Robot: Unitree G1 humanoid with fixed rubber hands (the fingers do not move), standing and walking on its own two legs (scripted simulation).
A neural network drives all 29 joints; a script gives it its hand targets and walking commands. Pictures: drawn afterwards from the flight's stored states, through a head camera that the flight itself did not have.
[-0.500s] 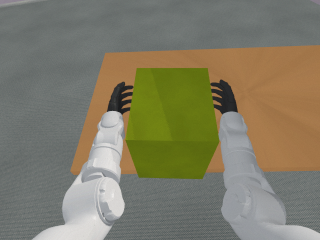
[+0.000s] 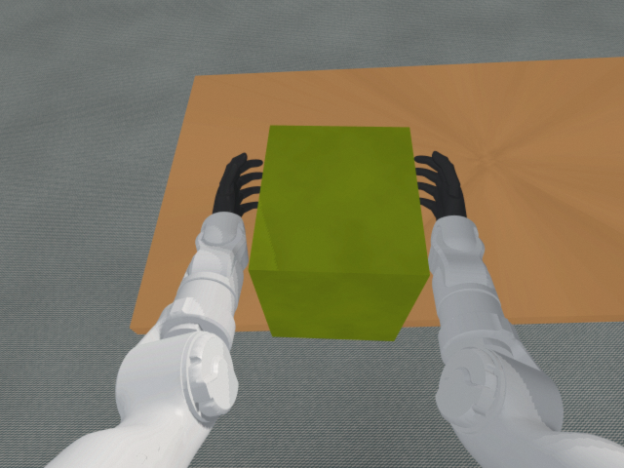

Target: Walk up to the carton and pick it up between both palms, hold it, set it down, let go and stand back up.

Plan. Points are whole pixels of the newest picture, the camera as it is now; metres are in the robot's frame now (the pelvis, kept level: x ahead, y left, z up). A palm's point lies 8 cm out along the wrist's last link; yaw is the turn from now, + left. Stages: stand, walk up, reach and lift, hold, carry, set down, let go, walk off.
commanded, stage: set down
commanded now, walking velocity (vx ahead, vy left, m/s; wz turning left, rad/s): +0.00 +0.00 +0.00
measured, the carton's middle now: (335, 239) +0.44 -0.03 -0.03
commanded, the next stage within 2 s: none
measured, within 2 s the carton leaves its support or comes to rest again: neither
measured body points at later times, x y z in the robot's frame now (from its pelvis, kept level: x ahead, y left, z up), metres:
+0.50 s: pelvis -0.01 +0.00 +0.00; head +0.09 +0.00 +0.44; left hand +0.46 +0.12 +0.05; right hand +0.43 -0.18 +0.05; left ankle -0.03 +0.12 -0.75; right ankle -0.07 -0.12 -0.75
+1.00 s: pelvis -0.01 +0.00 +0.00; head +0.10 +0.00 +0.43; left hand +0.46 +0.12 +0.04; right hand +0.44 -0.18 +0.04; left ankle -0.03 +0.12 -0.75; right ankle -0.07 -0.12 -0.75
